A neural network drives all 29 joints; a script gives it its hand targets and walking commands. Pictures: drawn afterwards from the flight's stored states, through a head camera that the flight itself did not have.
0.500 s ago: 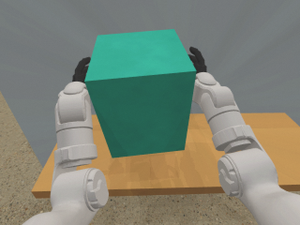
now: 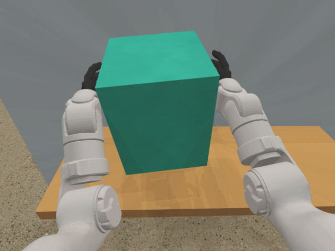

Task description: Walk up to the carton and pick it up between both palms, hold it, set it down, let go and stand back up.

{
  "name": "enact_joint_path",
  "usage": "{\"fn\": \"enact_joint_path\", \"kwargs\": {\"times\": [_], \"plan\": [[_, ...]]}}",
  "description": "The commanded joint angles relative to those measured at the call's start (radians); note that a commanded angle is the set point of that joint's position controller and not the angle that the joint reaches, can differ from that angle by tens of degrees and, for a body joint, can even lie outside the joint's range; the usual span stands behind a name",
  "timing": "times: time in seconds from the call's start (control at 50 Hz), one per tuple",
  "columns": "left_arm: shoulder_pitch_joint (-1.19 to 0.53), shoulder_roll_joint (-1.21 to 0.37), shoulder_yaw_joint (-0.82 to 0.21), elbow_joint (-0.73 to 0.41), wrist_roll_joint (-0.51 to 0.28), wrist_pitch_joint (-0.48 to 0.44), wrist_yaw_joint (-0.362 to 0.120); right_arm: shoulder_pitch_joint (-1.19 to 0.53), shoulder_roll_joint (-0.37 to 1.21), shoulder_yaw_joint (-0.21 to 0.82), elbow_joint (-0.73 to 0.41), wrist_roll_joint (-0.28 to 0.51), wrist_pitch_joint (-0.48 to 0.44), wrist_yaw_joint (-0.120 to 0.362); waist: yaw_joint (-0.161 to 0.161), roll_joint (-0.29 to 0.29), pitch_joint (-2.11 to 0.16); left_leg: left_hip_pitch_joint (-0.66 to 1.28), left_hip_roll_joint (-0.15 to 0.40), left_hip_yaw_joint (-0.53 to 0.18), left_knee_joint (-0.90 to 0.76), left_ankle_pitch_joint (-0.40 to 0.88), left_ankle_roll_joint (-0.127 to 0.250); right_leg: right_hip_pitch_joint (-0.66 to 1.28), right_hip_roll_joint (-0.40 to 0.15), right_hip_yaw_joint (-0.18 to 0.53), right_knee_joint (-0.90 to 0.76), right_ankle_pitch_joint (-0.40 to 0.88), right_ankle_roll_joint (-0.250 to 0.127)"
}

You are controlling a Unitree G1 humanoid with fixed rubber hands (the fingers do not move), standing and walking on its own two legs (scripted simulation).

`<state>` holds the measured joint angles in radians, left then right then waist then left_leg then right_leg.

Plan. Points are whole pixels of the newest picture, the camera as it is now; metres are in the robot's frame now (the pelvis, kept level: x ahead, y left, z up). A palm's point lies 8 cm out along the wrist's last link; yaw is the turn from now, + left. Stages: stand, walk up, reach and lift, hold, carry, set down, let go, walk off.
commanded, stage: hold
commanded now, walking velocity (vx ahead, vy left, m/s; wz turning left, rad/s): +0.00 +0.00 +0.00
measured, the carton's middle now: (159, 104) +0.39 +0.00 +0.23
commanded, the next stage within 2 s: none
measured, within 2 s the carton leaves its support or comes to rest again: neither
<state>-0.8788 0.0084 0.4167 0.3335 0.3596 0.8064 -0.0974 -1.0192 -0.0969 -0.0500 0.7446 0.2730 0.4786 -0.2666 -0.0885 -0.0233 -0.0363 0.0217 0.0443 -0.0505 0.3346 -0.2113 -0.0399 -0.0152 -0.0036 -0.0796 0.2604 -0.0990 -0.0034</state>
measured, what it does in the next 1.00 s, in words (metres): stands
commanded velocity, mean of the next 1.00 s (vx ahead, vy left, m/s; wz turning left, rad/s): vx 0.00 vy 0.00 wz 0.00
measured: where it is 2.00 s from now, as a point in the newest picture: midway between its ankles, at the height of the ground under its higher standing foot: outside the picture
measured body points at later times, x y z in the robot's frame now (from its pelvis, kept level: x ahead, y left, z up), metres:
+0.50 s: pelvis +0.00 +0.00 +0.00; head -0.08 +0.02 +0.44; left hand +0.39 +0.15 +0.26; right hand +0.39 -0.14 +0.28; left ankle -0.01 +0.14 -0.75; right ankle +0.04 -0.12 -0.75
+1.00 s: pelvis +0.00 +0.00 +0.00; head -0.08 +0.02 +0.44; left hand +0.39 +0.15 +0.27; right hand +0.39 -0.15 +0.28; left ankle -0.01 +0.14 -0.75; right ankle +0.04 -0.12 -0.75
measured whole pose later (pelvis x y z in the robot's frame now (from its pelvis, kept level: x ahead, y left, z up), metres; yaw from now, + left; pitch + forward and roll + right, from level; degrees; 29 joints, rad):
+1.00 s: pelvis +0.00 +0.00 +0.00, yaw +0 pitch -9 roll -1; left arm -0.88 0.01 0.42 0.34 0.35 0.81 -0.09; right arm -1.02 -0.11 -0.04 0.74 0.29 0.50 -0.28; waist -0.09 -0.01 -0.04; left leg 0.03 0.05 -0.05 0.34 -0.22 -0.04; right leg 0.00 0.00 -0.08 0.26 -0.10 0.00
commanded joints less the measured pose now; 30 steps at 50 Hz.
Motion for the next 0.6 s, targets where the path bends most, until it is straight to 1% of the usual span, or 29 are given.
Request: {"fn": "enact_joint_path", "kwargs": {"times": [0.0,0.04,0.1,0.12,0.14,0.16,0.18,0.2,0.22,0.24,0.26,0.3,0.32,0.34,0.36,0.38,0.44,0.48,0.54,0.56,0.58], "plan": [[-0.725,-0.528,-0.389,-0.058,-0.157,-0.057,-0.124,-0.629,0.671,0.265,-0.199,0.117,-0.008,0.108,-0.009,0.051,-0.266,-0.186,-0.104,0.078,-0.068,0.192,-0.007,0.282,0.077,0.009,0.021,0.102,0.037],[-0.725,-0.543,-0.412,-0.059,-0.17,-0.059,-0.124,-0.638,0.674,0.255,-0.22,0.114,-0.012,0.107,-0.018,0.064,-0.269,-0.194,-0.103,0.081,-0.069,0.186,-0.009,0.272,0.076,0.009,0.022,0.107,0.035],[-0.716,-0.535,-0.403,-0.066,-0.167,-0.054,-0.122,-0.637,0.675,0.271,-0.219,0.122,-0.005,0.103,-0.006,0.051,-0.273,-0.189,-0.1,0.078,-0.062,0.209,-0.008,0.29,0.08,0.005,0.026,0.126,0.037],[-0.704,-0.535,-0.409,-0.07,-0.167,-0.052,-0.123,-0.63,0.674,0.274,-0.229,0.123,-0.004,0.101,-0.008,0.051,-0.269,-0.182,-0.1,0.076,-0.056,0.234,-0.011,0.29,0.08,0.003,0.026,0.148,0.035],[-0.703,-0.54,-0.411,-0.086,-0.165,-0.051,-0.123,-0.637,0.679,0.289,-0.249,0.134,-0.005,0.098,-0.004,0.049,-0.286,-0.174,-0.102,0.075,-0.048,0.259,-0.013,0.304,0.083,0.003,0.029,0.17,0.036],[-0.698,-0.528,-0.399,-0.075,-0.162,-0.05,-0.122,-0.637,0.681,0.3,-0.251,0.142,-0.001,0.095,0.002,0.038,-0.277,-0.162,-0.103,0.073,-0.045,0.268,-0.011,0.304,0.082,0.006,0.025,0.185,0.039],[-0.69,-0.513,-0.38,-0.057,-0.152,-0.046,-0.123,-0.644,0.677,0.305,-0.252,0.147,0.002,0.093,0.007,0.025,-0.268,-0.162,-0.106,0.074,-0.05,0.245,-0.003,0.3,0.079,0.007,0.018,0.172,0.042],[-0.681,-0.519,-0.382,-0.077,-0.152,-0.046,-0.124,-0.619,0.681,0.317,-0.248,0.153,0.006,0.092,0.004,0.024,-0.286,-0.159,-0.107,0.075,-0.05,0.259,-0.005,0.315,0.083,0.011,0.027,0.196,0.043],[-0.679,-0.521,-0.394,-0.092,-0.161,-0.044,-0.124,-0.627,0.685,0.323,-0.271,0.159,0.005,0.092,0.005,0.026,-0.296,-0.157,-0.107,0.074,-0.046,0.267,-0.005,0.317,0.083,0.009,0.029,0.205,0.042],[-0.685,-0.512,-0.384,-0.076,-0.157,-0.041,-0.126,-0.618,0.67,0.312,-0.248,0.154,0.012,0.089,-0.002,0.024,-0.266,-0.161,-0.107,0.075,-0.05,0.247,-0.004,0.306,0.078,0.013,0.023,0.191,0.044],[-0.693,-0.517,-0.389,-0.084,-0.156,-0.042,-0.129,-0.617,0.675,0.301,-0.25,0.145,0.012,0.09,-0.006,0.026,-0.255,-0.167,-0.106,0.078,-0.057,0.22,-0.006,0.292,0.078,0.011,0.019,0.165,0.044],[-0.722,-0.532,-0.411,-0.106,-0.172,-0.045,-0.128,-0.628,0.68,0.295,-0.259,0.145,0.009,0.094,-0.009,0.047,-0.265,-0.171,-0.102,0.076,-0.057,0.225,-0.01,0.288,0.081,0.008,0.023,0.149,0.038],[-0.715,-0.531,-0.411,-0.089,-0.169,-0.044,-0.128,-0.621,0.671,0.281,-0.246,0.14,0.011,0.094,-0.016,0.05,-0.245,-0.177,-0.101,0.075,-0.06,0.209,-0.01,0.277,0.078,0.009,0.018,0.131,0.038],[-0.721,-0.538,-0.415,-0.1,-0.175,-0.045,-0.126,-0.645,0.683,0.292,-0.271,0.143,0.005,0.097,-0.012,0.05,-0.272,-0.182,-0.103,0.075,-0.061,0.203,-0.007,0.283,0.081,0.007,0.024,0.123,0.038],[-0.714,-0.532,-0.406,-0.091,-0.17,-0.045,-0.123,-0.642,0.685,0.299,-0.266,0.145,0.006,0.098,-0.002,0.048,-0.267,-0.182,-0.106,0.078,-0.059,0.214,-0.005,0.287,0.079,0.01,0.021,0.138,0.039],[-0.719,-0.534,-0.414,-0.1,-0.171,-0.046,-0.121,-0.651,0.688,0.303,-0.283,0.147,0.004,0.096,-0.003,0.046,-0.288,-0.173,-0.106,0.074,-0.052,0.227,-0.007,0.295,0.081,0.008,0.027,0.153,0.04],[-0.699,-0.537,-0.406,-0.08,-0.166,-0.04,-0.121,-0.63,0.67,0.296,-0.253,0.142,0.012,0.093,-0.007,0.045,-0.265,-0.168,-0.102,0.076,-0.057,0.218,-0.01,0.283,0.082,0.009,0.021,0.141,0.037],[-0.707,-0.536,-0.395,-0.077,-0.157,-0.039,-0.125,-0.633,0.668,0.286,-0.24,0.137,0.014,0.097,0.0,0.052,-0.239,-0.189,-0.098,0.077,-0.066,0.197,-0.01,0.279,0.084,0.006,0.022,0.104,0.034],[-0.722,-0.546,-0.407,-0.075,-0.162,-0.039,-0.131,-0.624,0.642,0.253,-0.197,0.125,0.015,0.103,-0.022,0.07,-0.236,-0.202,-0.089,0.074,-0.078,0.189,-0.02,0.282,0.087,0.01,0.024,0.087,0.023],[-0.722,-0.559,-0.422,-0.083,-0.169,-0.041,-0.132,-0.621,0.643,0.252,-0.211,0.126,0.01,0.106,-0.022,0.087,-0.246,-0.206,-0.089,0.072,-0.074,0.201,-0.026,0.289,0.086,0.008,0.028,0.09,0.02],[-0.721,-0.545,-0.4,-0.049,-0.157,-0.039,-0.132,-0.634,0.637,0.246,-0.195,0.122,0.013,0.106,-0.017,0.078,-0.227,-0.209,-0.089,0.074,-0.079,0.187,-0.021,0.285,0.086,0.008,0.022,0.074,0.02]]}}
